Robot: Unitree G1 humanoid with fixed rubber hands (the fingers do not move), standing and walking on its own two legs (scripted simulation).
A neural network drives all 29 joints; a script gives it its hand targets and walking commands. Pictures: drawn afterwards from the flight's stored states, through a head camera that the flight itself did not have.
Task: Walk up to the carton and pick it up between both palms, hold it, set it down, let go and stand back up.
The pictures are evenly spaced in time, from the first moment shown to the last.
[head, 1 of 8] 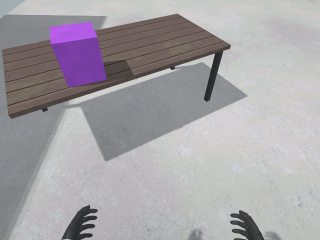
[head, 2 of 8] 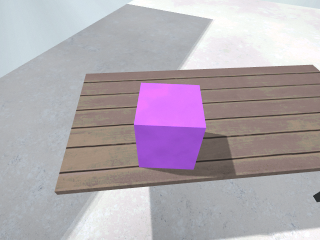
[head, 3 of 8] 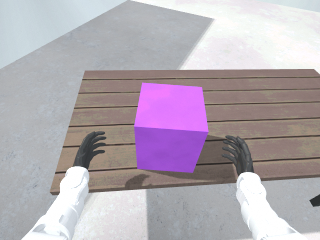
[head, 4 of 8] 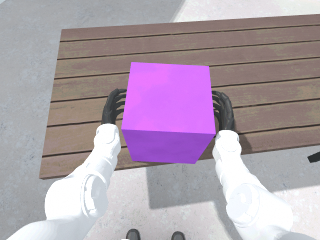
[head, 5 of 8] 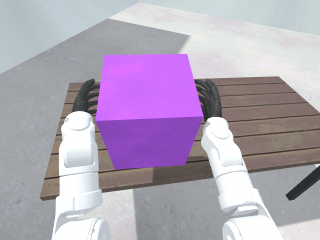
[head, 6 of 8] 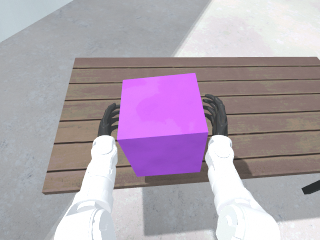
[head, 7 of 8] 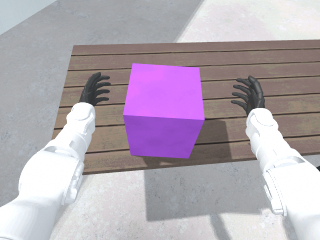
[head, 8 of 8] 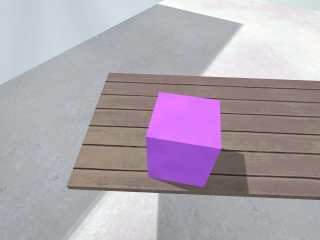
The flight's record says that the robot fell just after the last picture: no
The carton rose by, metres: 0.22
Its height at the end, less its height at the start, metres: +0.00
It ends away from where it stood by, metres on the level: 0.02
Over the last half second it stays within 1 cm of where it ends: yes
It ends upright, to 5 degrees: yes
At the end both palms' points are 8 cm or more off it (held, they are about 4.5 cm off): yes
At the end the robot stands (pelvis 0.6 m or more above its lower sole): yes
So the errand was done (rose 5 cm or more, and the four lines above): yes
